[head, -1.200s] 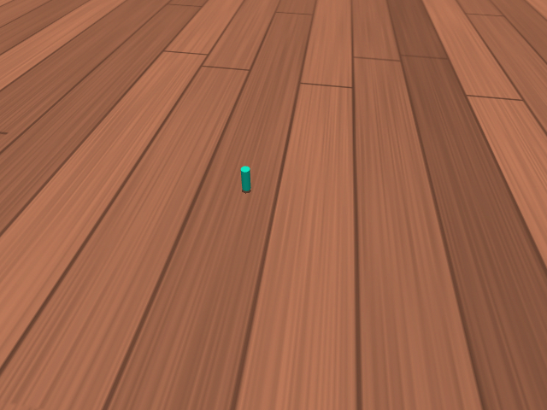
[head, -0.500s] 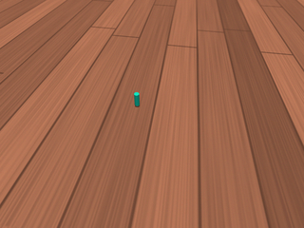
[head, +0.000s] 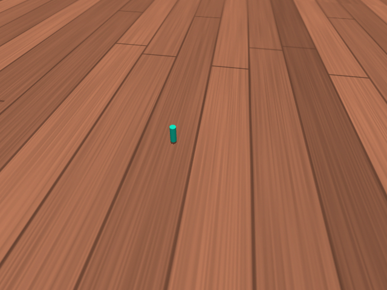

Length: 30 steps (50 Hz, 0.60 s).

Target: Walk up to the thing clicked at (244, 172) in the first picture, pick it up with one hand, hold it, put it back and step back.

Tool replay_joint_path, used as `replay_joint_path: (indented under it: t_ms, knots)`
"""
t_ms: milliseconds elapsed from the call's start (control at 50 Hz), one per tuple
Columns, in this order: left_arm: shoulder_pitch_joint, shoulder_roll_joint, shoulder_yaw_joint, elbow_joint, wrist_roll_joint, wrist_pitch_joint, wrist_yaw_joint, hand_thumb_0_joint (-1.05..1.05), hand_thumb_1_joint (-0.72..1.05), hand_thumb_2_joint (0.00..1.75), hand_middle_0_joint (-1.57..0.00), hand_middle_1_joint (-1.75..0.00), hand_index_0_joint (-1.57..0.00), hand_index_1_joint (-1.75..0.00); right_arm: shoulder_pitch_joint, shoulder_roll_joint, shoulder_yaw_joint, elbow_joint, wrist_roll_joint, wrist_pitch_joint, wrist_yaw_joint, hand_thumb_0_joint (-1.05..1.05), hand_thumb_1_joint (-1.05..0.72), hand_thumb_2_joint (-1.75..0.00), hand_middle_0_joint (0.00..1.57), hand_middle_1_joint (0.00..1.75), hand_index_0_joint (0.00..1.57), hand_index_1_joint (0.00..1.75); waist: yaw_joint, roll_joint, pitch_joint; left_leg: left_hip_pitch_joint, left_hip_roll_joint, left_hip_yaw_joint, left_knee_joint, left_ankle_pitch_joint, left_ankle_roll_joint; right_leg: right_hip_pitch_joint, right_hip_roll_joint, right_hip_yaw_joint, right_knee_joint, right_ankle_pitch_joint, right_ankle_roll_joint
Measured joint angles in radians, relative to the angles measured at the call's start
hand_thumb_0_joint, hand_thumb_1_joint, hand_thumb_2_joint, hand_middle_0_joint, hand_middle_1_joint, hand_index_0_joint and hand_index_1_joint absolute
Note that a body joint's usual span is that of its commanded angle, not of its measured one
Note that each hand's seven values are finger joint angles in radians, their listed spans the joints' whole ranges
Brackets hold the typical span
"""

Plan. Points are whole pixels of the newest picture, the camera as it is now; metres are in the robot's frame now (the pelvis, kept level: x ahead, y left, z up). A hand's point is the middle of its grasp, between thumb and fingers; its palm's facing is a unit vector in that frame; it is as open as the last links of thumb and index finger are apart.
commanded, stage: walk up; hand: left
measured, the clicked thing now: (173, 133) +1.29 +0.15 -0.71
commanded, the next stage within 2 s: none
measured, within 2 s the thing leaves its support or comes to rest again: neither
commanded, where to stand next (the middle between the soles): +0.89 -0.01 m, yaw -1 degrees
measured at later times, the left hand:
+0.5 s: hand out of the picture +0.16 +0.20 -0.14, palm faces +0.03 -0.92 -0.38, open 7.4 cm
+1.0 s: hand (122, 186) +0.45 +0.23 -0.15, palm faces -0.04 -0.93 -0.35, open 7.4 cm
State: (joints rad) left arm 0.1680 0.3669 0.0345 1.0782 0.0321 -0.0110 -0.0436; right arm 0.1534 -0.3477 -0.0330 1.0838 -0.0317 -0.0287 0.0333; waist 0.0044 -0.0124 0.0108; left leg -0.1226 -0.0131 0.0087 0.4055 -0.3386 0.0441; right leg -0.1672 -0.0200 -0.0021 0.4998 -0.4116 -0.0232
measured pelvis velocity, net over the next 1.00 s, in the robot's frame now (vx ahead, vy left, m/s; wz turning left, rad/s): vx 0.38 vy -0.04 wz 0.00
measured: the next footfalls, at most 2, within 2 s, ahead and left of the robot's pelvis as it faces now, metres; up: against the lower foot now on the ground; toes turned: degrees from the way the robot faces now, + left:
right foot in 0.22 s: +0.17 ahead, -0.19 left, +0.00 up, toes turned -5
left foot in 0.68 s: +0.40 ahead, +0.08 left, +0.00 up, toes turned +7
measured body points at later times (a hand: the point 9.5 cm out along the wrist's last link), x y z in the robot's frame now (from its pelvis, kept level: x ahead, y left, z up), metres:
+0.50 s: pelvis +0.15 -0.08 +0.00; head +0.15 -0.10 +0.45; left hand +0.16 +0.24 -0.11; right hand +0.23 -0.40 -0.13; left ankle +0.23 +0.07 -0.69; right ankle +0.13 -0.18 -0.75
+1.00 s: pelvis +0.38 -0.04 -0.01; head +0.39 -0.04 +0.44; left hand +0.45 +0.28 -0.12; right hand +0.46 -0.36 -0.11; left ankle +0.36 +0.07 -0.75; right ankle +0.47 -0.20 -0.70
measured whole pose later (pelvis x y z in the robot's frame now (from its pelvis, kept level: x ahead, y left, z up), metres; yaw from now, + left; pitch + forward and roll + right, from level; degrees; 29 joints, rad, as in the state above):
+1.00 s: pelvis +0.38 -0.04 -0.01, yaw +0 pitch -3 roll +1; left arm 0.30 0.43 0.05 0.86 0.00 -0.05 -0.06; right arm 0.29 -0.38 -0.05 0.83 -0.01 -0.07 0.05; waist -0.01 -0.04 0.08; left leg -0.12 0.02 0.11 0.46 -0.29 0.02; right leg -0.51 -0.09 0.03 0.89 -0.28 -0.01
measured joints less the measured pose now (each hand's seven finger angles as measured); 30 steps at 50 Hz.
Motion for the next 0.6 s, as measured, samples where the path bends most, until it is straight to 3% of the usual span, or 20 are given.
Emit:
replay_joint_path:
  t_ms: [80, 140, 200, 220, 240, 260, 280, 320, 360, 460, 520, 600]
  knots:
    - [0.024, 0.039, 0.024, -0.021, 0.007, 0.003, -0.02, 0.0, 0.91, 0.9, -0.2, -0.3, -0.2, -0.3, 0.048, -0.019, -0.033, -0.038, -0.009, -0.023, 0.009, 0.0, -0.9, -0.89, 0.21, 0.3, 0.2, 0.3, -0.017, 0.003, 0.007, 0.024, 0.016, 0.004, -0.032, 0.079, 0.013, -0.122, 0.001, 0.0, 0.208, -0.046, -0.009]
    - [0.028, 0.07, 0.036, -0.044, 0.005, -0.003, -0.035, 0.01, 0.91, 0.9, -0.2, -0.3, -0.2, -0.3, 0.085, -0.036, -0.047, -0.05, -0.014, -0.021, 0.015, 0.0, -0.9, -0.89, 0.21, 0.3, 0.2, 0.3, -0.025, -0.008, 0.031, 0.063, 0.024, 0.008, -0.051, 0.064, -0.011, -0.181, -0.029, 0.012, 0.203, -0.035, -0.005]
    - [0.042, 0.081, 0.047, -0.066, 0.002, -0.016, -0.046, 0.01, 0.91, 0.9, -0.2, -0.3, -0.2, -0.3, 0.112, -0.067, -0.059, -0.051, -0.016, -0.004, 0.022, 0.0, -0.9, -0.89, 0.21, 0.3, 0.2, 0.3, -0.029, 0.009, 0.043, 0.091, 0.048, 0.013, -0.012, 0.013, -0.036, -0.183, -0.051, -0.004, 0.108, 0.058, 0.0]
    - [0.05, 0.082, 0.051, -0.073, 0.001, -0.024, -0.045, 0.01, 0.91, 0.9, -0.2, -0.3, -0.2, -0.3, 0.119, -0.079, -0.063, -0.052, -0.016, 0.003, 0.023, 0.0, -0.9, -0.89, 0.21, 0.3, 0.2, 0.3, -0.027, 0.018, 0.043, 0.087, 0.06, 0.012, 0.036, -0.026, -0.037, -0.167, -0.05, -0.015, 0.072, 0.123, 0.007]
    - [0.057, 0.081, 0.057, -0.078, 0.002, -0.035, -0.041, 0.01, 0.91, 0.9, -0.2, -0.3, -0.2, -0.3, 0.126, -0.09, -0.065, -0.053, -0.017, 0.01, 0.022, 0.0, -0.9, -0.89, 0.21, 0.3, 0.2, 0.3, -0.027, 0.04, 0.045, 0.068, 0.083, 0.0, 0.116, -0.081, -0.02, -0.155, -0.034, -0.033, 0.07, 0.208, 0.014]
    - [0.062, 0.077, 0.063, -0.086, 0.006, -0.046, -0.034, 0.0, 0.91, 0.9, -0.2, -0.3, -0.2, -0.3, 0.131, -0.099, -0.067, -0.052, -0.017, 0.017, 0.018, 0.0, -0.9, -0.89, 0.21, 0.3, 0.2, 0.3, -0.026, 0.064, 0.046, 0.028, 0.095, -0.031, 0.239, -0.145, -0.005, -0.152, -0.017, -0.055, 0.1, 0.213, 0.016]
    - [0.068, 0.069, 0.067, -0.094, 0.009, -0.053, -0.026, 0.0, 0.91, 0.9, -0.2, -0.3, -0.2, -0.3, 0.135, -0.1, -0.067, -0.049, -0.012, 0.027, 0.013, 0.01, -0.9, -0.9, 0.21, 0.3, 0.2, 0.3, -0.021, 0.076, 0.043, -0.025, 0.078, -0.07, 0.372, -0.176, -0.002, -0.145, -0.009, -0.072, 0.124, 0.181, 0.014]
    - [0.088, 0.054, 0.061, -0.106, 0.009, -0.052, -0.02, 0.0, 0.91, 0.9, -0.2, -0.3, -0.2, -0.3, 0.134, -0.096, -0.061, -0.049, -0.005, 0.036, 0.012, 0.01, -0.91, -0.9, 0.21, 0.3, 0.2, 0.3, -0.001, 0.079, 0.031, -0.121, 0.029, -0.087, 0.559, -0.165, -0.005, -0.109, -0.006, -0.082, 0.115, 0.141, -0.001]
    - [0.111, 0.036, 0.049, -0.111, 0.001, -0.051, -0.017, 0.0, 0.91, 0.9, -0.2, -0.3, -0.2, -0.3, 0.12, -0.093, -0.053, -0.058, 0.005, 0.027, 0.019, 0.01, -0.91, -0.9, 0.2, 0.3, 0.2, 0.3, 0.011, 0.082, 0.029, -0.208, 0.012, -0.073, 0.641, -0.105, -0.01, -0.054, -0.001, -0.087, 0.053, 0.146, -0.011]
    - [0.159, 0.013, 0.028, -0.112, -0.013, -0.06, -0.014, 0.0, 0.9, 0.9, -0.2, -0.3, -0.2, -0.3, 0.092, -0.085, -0.044, -0.113, 0.015, 0.001, 0.041, 0.01, -0.91, -0.9, 0.21, 0.3, 0.2, 0.3, 0.027, 0.082, 0.036, -0.353, 0.027, -0.089, 0.577, 0.055, -0.03, 0.062, 0.019, -0.093, -0.092, 0.17, -0.012]
    - [0.174, 0.012, 0.028, -0.123, -0.014, -0.063, -0.014, 0.0, 0.9, 0.9, -0.2, -0.3, -0.2, -0.3, 0.089, -0.077, -0.042, -0.133, 0.011, 0.004, 0.053, 0.0, -0.91, -0.9, 0.21, 0.3, 0.2, 0.3, 0.028, 0.07, 0.04, -0.391, 0.052, -0.091, 0.466, 0.114, -0.049, 0.115, 0.023, -0.107, -0.137, 0.153, -0.013]
    - [0.183, 0.022, 0.032, -0.151, -0.013, -0.071, -0.015, 0.01, 0.9, 0.9, -0.21, -0.3, -0.2, -0.3, 0.078, -0.07, -0.039, -0.146, 0.0, 0.013, 0.065, 0.0, -0.91, -0.9, 0.21, 0.3, 0.2, 0.3, 0.037, 0.051, 0.057, -0.379, 0.094, -0.048, 0.275, 0.182, -0.047, 0.171, 0.026, -0.124, -0.143, 0.098, 0.006]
